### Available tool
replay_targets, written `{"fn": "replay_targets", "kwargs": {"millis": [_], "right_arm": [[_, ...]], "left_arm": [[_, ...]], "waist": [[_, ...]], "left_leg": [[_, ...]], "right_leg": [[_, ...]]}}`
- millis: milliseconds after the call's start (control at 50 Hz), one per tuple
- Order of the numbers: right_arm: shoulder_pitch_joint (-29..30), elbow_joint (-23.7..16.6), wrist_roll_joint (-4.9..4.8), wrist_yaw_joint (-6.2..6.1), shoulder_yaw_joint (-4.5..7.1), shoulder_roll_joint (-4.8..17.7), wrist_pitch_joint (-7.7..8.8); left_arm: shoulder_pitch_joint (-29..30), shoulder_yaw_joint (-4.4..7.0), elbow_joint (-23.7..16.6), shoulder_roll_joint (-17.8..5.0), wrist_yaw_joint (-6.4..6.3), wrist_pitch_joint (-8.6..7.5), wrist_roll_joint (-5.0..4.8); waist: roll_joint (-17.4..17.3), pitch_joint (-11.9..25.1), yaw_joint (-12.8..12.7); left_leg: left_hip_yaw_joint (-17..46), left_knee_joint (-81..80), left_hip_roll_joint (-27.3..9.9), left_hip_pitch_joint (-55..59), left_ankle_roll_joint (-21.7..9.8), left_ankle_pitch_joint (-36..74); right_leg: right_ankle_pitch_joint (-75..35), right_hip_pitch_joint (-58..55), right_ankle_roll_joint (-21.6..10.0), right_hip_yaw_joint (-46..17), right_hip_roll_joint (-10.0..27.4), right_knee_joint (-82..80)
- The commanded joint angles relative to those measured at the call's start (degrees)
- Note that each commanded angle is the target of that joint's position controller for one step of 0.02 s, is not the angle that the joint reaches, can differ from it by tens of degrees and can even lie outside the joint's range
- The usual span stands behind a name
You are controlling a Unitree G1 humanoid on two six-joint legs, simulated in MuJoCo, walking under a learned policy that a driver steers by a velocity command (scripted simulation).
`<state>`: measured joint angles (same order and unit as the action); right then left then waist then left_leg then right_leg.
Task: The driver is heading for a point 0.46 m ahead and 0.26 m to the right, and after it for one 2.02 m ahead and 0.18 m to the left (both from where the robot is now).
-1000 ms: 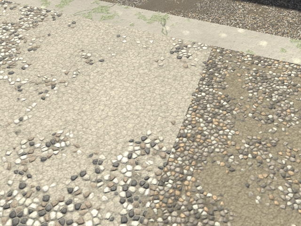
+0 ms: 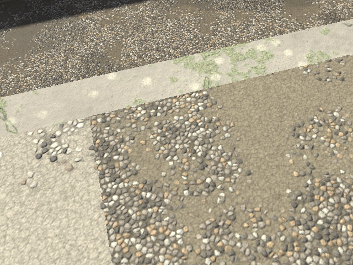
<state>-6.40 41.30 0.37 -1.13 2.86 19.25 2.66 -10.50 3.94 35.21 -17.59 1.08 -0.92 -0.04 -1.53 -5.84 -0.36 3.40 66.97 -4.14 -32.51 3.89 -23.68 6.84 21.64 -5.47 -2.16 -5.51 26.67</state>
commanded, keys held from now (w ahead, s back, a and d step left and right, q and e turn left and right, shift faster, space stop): e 0.66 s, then w+e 0.20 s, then w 0.14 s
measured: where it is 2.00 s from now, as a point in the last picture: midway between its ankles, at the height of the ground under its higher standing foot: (255, 241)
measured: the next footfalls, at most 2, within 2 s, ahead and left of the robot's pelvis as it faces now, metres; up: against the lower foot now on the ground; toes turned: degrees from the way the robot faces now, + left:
left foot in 0.30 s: +0.20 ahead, +0.14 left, +0.00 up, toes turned -16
right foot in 0.72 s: +0.07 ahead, -0.10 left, +0.00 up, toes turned -26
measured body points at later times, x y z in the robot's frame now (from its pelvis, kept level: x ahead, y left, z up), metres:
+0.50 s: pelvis +0.09 +0.05 +0.01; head +0.14 +0.05 +0.45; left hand +0.33 +0.28 -0.10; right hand +0.16 -0.26 -0.08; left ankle +0.16 +0.16 -0.73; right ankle +0.03 -0.07 -0.65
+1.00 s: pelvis +0.13 -0.03 +0.02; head +0.13 -0.07 +0.46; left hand +0.34 +0.17 -0.08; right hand +0.13 -0.36 -0.09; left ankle +0.32 +0.06 -0.68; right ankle +0.04 -0.08 -0.74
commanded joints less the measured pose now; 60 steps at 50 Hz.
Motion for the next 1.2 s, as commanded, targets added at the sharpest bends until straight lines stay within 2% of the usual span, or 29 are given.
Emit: {"fn": "replay_targets", "kwargs": {"millis": [20,120,200,240,280,300,320,340,360,380,400,440,500,560,640,680,700,720,740,760,780,820,880,960,1040,1100,1160,1180,1200], "right_arm": [[-7.0,-1.4,0.58,-0.76,1.34,4.5,-0.95],[-0.7,-3.4,0.21,-0.57,0.95,3.5,-1.75],[2.2,-4.8,-0.10,-0.07,1.10,3.9,-1.32],[1.6,-5.0,-0.22,0.30,1.40,4.2,-0.72],[-1.9,-4.1,-0.18,0.61,1.91,4.4,0.00],[-3.1,-4.3,0.63,0.37,2.66,7.4,0.05],[-0.6,-5.2,1.89,-0.03,3.46,11.8,-0.70],[-3.9,-4.5,2.15,0.12,3.41,9.6,-0.88],[-3.1,-5.2,1.71,-0.01,2.60,6.8,-0.90],[-1.2,-5.4,1.16,-0.19,2.19,4.8,-1.17],[0.2,-5.8,0.41,-0.42,1.89,3.8,-1.49],[0.8,-5.7,0.41,-0.89,1.91,4.2,-2.19],[-1.3,-5.0,0.77,-1.38,2.65,5.5,-3.01],[-0.8,-4.8,0.27,-1.09,3.57,7.5,-3.40],[-0.4,-4.0,-0.99,-0.38,4.18,8.8,-3.38],[-0.2,-3.3,-2.07,-0.35,4.26,8.5,-3.41],[-2.3,-2.3,-1.94,-0.16,3.76,6.4,-3.35],[-2.3,-2.6,-0.29,0.44,2.42,1.9,-3.30],[3.0,-7.6,0.60,0.29,1.99,1.3,-2.50],[7.2,-8.3,-0.82,0.23,2.95,4.4,-1.31],[7.0,-8.1,-1.87,0.60,3.74,6.5,-0.57],[4.1,-5.5,-0.49,0.65,4.32,6.9,0.31],[3.2,-4.2,-0.28,1.56,3.84,4.5,1.63],[5.9,-4.0,-0.68,2.29,2.52,1.9,2.14],[9.6,-5.5,-1.43,3.06,1.85,2.0,2.71],[9.7,-6.1,-1.63,3.56,1.72,2.9,3.39],[4.5,-5.0,-1.48,3.44,2.17,4.1,3.96],[-0.8,-3.4,-1.15,2.99,2.91,5.3,4.03],[-9.3,-2.0,-0.72,2.59,3.73,7.7,4.18]], "left_arm": [[1.1,2.90,-3.4,-9.6,-1.25,-0.61,0.13],[1.0,2.80,-2.6,-9.6,-2.89,1.49,-0.51],[0.6,2.72,-2.3,-9.4,-2.91,2.43,-0.34],[0.8,2.55,-2.4,-9.0,-2.78,2.70,-0.63],[2.6,2.12,-2.9,-7.9,-2.95,3.04,-1.36],[0.3,1.43,-3.1,-5.5,-2.99,3.07,-0.82],[-5.2,1.07,-3.1,-3.6,-3.01,2.86,-0.57],[-4.6,2.37,-3.1,-8.8,-2.95,2.26,-0.12],[-4.2,3.57,-2.0,-12.0,-2.92,2.46,-0.69],[-3.8,3.87,-0.8,-11.6,-3.11,3.19,-1.10],[-3.6,3.74,-0.5,-10.4,-3.33,4.04,-1.21],[-2.1,2.86,-1.3,-7.1,-3.02,4.73,-1.50],[1.6,2.06,-3.4,-4.9,-2.68,4.45,-1.54],[2.7,1.62,-4.3,-4.4,-1.87,4.31,-1.14],[1.3,2.26,-4.3,-5.6,-0.72,4.75,-1.11],[-2.5,2.75,-2.9,-5.4,-0.29,4.78,-1.15],[-5.6,3.49,-1.5,-6.6,-0.58,4.73,-1.31],[-10.1,4.83,-0.7,-11.0,-1.30,4.39,-1.58],[-12.4,5.79,-1.5,-17.3,-1.13,2.99,-0.88],[-11.8,4.77,-1.5,-13.8,-0.69,1.08,0.54],[-9.2,3.57,-1.1,-11.0,-0.82,-0.13,0.43],[-5.3,2.24,-1.1,-8.0,-1.61,-0.70,-0.80],[-6.2,1.67,-0.8,-7.2,-2.54,-1.18,0.06],[-8.8,1.78,1.2,-7.8,-2.68,-1.92,-0.31],[-11.7,2.05,3.4,-9.1,-2.21,-2.06,-0.86],[-12.6,2.00,4.6,-9.0,-1.87,-1.94,-1.00],[-11.6,1.93,5.2,-8.8,-1.76,-1.42,-1.12],[-11.2,1.51,5.0,-7.8,-1.80,-1.36,-0.83],[-10.4,0.63,4.4,-5.5,-1.81,-1.41,-0.19]], "waist": [[4.7,13.8,2.8],[6.8,13.8,0.9],[8.9,12.2,-0.3],[10.0,12.3,-0.1],[10.2,11.7,2.4],[4.8,13.5,1.3],[-11.4,12.3,-3.2],[-14.4,13.3,-0.6],[-8.8,12.4,-0.2],[-5.7,10.9,-0.7],[-5.3,9.8,-0.8],[-6.4,8.3,-0.4],[-9.2,9.8,1.9],[-9.9,11.4,2.5],[-10.2,11.0,1.9],[-8.5,11.4,-0.3],[-5.0,11.7,-1.0],[8.5,10.4,-2.0],[18.7,9.5,-3.5],[13.0,8.8,-6.0],[12.5,5.5,-3.8],[11.1,4.1,-1.5],[9.6,5.3,-0.9],[9.8,4.2,-2.7],[8.6,1.7,-4.9],[8.3,0.7,-4.9],[9.0,2.4,-1.5],[8.3,5.9,1.1],[5.0,12.7,5.2]], "left_leg": [[0.1,-4.3,0.8,1.5,1.7,3.8],[1.6,-16.5,2.9,2.2,2.6,10.8],[2.8,-24.6,4.9,4.7,1.6,8.7],[2.9,-30.0,5.7,7.5,0.6,7.5],[1.9,-43.7,4.7,15.5,-1.6,17.7],[8.0,-45.5,-4.0,23.1,-4.8,26.2],[20.7,-45.4,-16.0,29.2,-13.4,44.8],[29.5,-46.9,-22.0,28.9,-21.0,47.0],[24.0,-46.0,-19.7,27.9,-20.4,44.0],[17.2,-45.3,-15.3,26.8,-17.4,40.1],[13.0,-45.4,-12.7,26.1,-15.4,36.6],[6.9,-47.0,-9.6,24.1,-14.6,34.8],[3.9,-47.7,-10.6,28.1,-16.0,35.2],[1.5,-47.8,-12.4,27.5,-16.3,34.9],[-0.2,-46.5,-13.9,26.2,-15.2,30.5],[-2.8,-43.1,-12.9,22.6,-11.9,21.4],[-5.6,-38.6,-10.9,16.1,-8.7,10.4],[-12.0,-22.7,-4.9,2.5,-3.6,-4.3],[-8.2,-9.3,4.1,-13.8,-1.2,-14.7],[0.0,-4.0,2.2,-16.3,-2.5,-11.5],[1.2,-4.5,0.7,-16.7,-4.2,-5.5],[0.9,-8.3,-0.5,-14.1,-3.5,3.6],[-1.0,-13.8,1.4,-9.0,-2.1,14.2],[-2.0,-26.9,2.5,-3.4,-0.4,20.7],[-1.9,-33.8,2.5,-1.0,-1.0,20.4],[-2.1,-36.6,2.4,0.8,-2.9,17.6],[-4.1,-40.3,3.8,9.1,-5.6,16.4],[-4.8,-41.3,4.7,17.6,-7.0,17.0],[0.9,-40.5,-0.6,30.6,-10.1,16.9]], "right_leg": [[-33.4,-7.6,-11.3,-13.6,14.5,-6.4],[-17.7,-7.3,-8.4,-16.1,12.1,-5.2],[-12.6,-8.4,-7.6,-21.4,12.2,-2.6],[-14.9,-10.3,-6.8,-24.4,12.1,-0.1],[-11.2,-9.1,-3.7,-25.0,9.3,3.5],[1.5,-4.8,-0.7,-21.6,5.9,10.0],[27.1,6.9,3.4,-10.8,-3.7,21.2],[33.4,12.3,6.6,-7.7,-2.3,34.3],[29.3,13.0,7.9,-7.9,0.4,41.3],[25.4,13.4,9.0,-7.0,1.5,43.6],[22.8,14.0,10.0,-6.3,2.2,44.6],[18.7,12.7,11.0,-3.0,2.9,42.0],[17.4,11.8,11.6,-0.3,4.7,33.1],[16.3,5.7,10.7,1.6,6.6,24.0],[13.2,-0.7,8.1,4.3,6.4,13.0],[6.3,-8.5,5.0,6.6,4.7,2.5],[5.4,-16.2,2.8,4.9,4.1,-0.7],[6.8,-24.6,-1.9,-11.1,14.2,-6.9],[17.5,-25.0,-13.6,-34.5,25.9,-11.2],[28.7,-22.5,-15.1,-37.2,26.1,-15.6],[33.5,-20.4,-12.2,-33.5,24.1,-16.9],[27.6,-18.7,-8.2,-26.2,19.8,-16.5],[16.8,-17.7,-6.8,-19.9,16.0,-17.0],[9.5,-15.8,-5.9,-14.7,14.5,-16.7],[9.5,-15.2,-6.9,-15.9,16.6,-15.9],[7.3,-16.7,-7.0,-17.5,18.1,-14.4],[-3.3,-17.4,-5.5,-17.2,17.9,-10.0],[-11.6,-16.0,-4.2,-15.1,15.4,-4.1],[-13.0,-10.7,-2.0,-11.5,11.9,9.0]]}}
Velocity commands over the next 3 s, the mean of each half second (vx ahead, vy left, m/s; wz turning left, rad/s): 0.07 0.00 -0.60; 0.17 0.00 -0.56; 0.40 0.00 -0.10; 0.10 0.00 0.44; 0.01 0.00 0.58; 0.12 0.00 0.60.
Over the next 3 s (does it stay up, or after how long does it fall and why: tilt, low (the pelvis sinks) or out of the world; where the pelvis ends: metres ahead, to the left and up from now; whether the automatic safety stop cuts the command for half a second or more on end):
stays up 0.49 -0.15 -0.01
